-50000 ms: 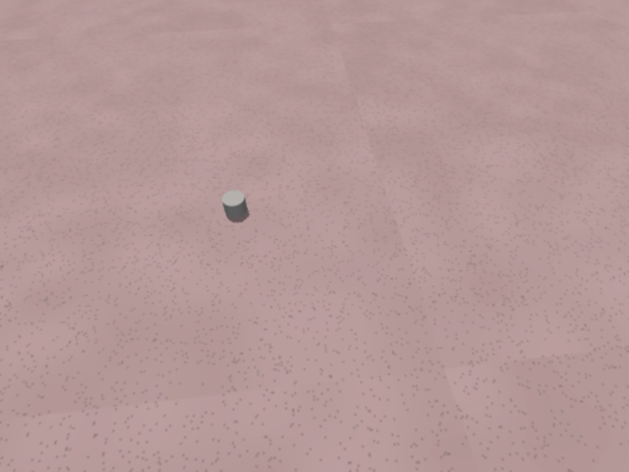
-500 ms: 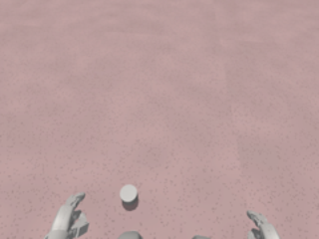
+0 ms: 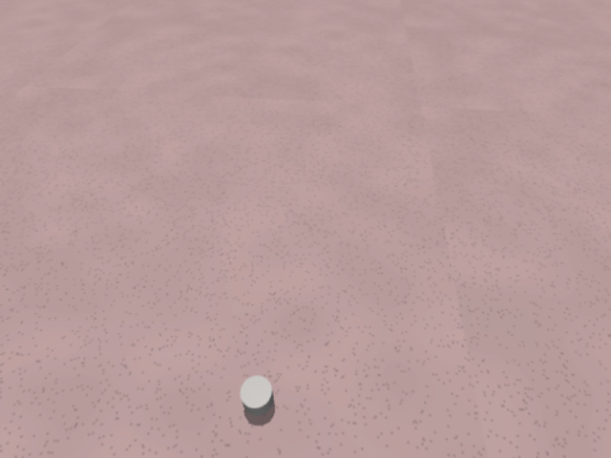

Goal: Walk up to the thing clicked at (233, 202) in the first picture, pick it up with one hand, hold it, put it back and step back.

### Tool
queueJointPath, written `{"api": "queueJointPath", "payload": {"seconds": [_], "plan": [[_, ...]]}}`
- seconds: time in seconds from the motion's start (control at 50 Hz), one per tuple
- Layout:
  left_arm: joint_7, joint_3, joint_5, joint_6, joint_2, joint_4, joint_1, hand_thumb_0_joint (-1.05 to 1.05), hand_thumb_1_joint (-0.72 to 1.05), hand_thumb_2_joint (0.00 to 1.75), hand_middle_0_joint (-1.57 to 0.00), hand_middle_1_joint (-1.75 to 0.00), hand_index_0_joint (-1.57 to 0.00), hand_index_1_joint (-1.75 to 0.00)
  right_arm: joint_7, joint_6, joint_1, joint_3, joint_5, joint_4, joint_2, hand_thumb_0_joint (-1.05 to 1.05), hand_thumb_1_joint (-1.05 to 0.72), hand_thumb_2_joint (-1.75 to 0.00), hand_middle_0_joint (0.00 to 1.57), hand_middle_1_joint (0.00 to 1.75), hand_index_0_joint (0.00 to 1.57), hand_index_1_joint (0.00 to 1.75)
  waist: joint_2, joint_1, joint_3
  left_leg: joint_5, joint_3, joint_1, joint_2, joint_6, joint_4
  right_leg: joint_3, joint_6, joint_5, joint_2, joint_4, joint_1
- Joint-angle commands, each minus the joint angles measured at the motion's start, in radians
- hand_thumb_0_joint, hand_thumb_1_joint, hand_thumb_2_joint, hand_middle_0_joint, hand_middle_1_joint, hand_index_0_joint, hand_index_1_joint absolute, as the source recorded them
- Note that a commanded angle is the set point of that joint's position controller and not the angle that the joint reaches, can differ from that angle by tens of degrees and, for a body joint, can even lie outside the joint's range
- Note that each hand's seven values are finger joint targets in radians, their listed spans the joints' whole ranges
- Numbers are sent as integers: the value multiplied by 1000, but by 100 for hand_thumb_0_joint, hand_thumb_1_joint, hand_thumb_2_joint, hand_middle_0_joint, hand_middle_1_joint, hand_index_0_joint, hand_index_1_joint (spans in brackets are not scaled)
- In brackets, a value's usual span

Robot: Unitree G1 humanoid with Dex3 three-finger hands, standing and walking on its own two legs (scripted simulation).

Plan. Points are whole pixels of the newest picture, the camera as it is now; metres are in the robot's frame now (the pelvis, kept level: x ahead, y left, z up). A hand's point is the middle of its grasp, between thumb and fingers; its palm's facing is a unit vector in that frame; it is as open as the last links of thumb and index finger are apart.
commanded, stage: stand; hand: left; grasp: from above
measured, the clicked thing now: (257, 395) +0.43 +0.19 -0.74
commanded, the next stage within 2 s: step back in 1.88 s
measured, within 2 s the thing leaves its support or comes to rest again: neither
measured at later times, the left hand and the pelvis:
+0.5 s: hand out of the picture +0.04 +0.23 -0.16, palm faces +0.04 -0.94 -0.34, open 7.4 cm; pelvis +0.00 -0.02 +0.01, yaw +0 degrees
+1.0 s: hand out of the picture +0.07 +0.22 -0.15, palm faces +0.02 -0.94 -0.34, open 7.4 cm; pelvis +0.01 -0.02 +0.01, yaw +0 degrees
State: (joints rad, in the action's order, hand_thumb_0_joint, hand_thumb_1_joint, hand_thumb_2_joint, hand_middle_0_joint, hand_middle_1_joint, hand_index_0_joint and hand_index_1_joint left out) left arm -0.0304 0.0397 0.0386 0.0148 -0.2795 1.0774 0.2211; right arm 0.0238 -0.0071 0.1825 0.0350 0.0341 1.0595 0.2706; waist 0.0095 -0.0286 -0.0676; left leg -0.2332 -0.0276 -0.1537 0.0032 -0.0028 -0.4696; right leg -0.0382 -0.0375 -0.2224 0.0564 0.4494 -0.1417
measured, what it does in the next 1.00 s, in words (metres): stands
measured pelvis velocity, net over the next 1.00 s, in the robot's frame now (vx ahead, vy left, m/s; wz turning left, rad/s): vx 0.01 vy -0.02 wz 0.00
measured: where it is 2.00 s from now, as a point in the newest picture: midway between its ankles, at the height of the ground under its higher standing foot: outside the picture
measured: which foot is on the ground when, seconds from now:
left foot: down 0.00-1.00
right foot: down 0.00-1.00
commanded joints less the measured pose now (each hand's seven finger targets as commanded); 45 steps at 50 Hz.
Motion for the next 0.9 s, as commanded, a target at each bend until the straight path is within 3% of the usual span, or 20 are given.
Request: {"api": "queueJointPath", "payload": {"seconds": [0.0,0.12,0.52,0.6,0.7,0.8,0.88], "plan": [[-11,29,-3,-27,-182,-31,-42,0,90,90,-20,-30,-20,-30,9,24,-43,44,-5,-46,198,0,-90,-90,20,30,20,30,6,11,2,-9,-105,-22,-84,26,159,68,39,-16,48,-120,-6],[-8,31,-5,-29,-200,-7,-57,0,90,90,-20,-30,-20,-30,4,15,-39,40,-5,-28,203,0,-90,-90,20,30,20,30,-4,14,-18,-63,-101,-42,-83,30,169,80,36,-75,54,-155,-6],[1,31,-17,-36,-223,18,-107,0,90,90,-20,-30,-20,-30,2,26,-48,16,-12,5,219,0,-90,-90,20,30,20,30,-12,16,32,115,-84,23,-106,22,170,89,42,51,70,-175,33],[3,33,-17,-34,-231,19,-124,0,90,90,-20,-30,-20,-30,1,23,-49,15,-11,10,224,0,-90,-90,20,30,20,30,-4,21,13,49,-78,-7,-100,21,175,96,43,-4,68,-191,28],[6,31,-16,-35,-232,17,-131,0,90,90,-20,-30,-20,-30,-2,24,-56,15,-13,11,230,0,-90,-90,20,30,20,30,3,23,15,50,-80,-9,-104,20,178,95,44,-16,66,-196,26],[7,32,-21,-43,-232,12,-136,0,90,90,-20,-30,-20,-30,-1,30,-67,13,-13,11,235,0,-90,-90,20,30,20,30,7,22,68,170,-76,37,-114,19,172,89,44,148,73,-167,60],[8,31,-24,-40,-230,13,-139,0,90,90,-20,-30,-20,-30,1,32,-70,11,-14,16,240,0,-90,-90,20,30,20,30,5,19,68,204,-75,39,-119,16,179,78,42,160,69,-162,67]]}}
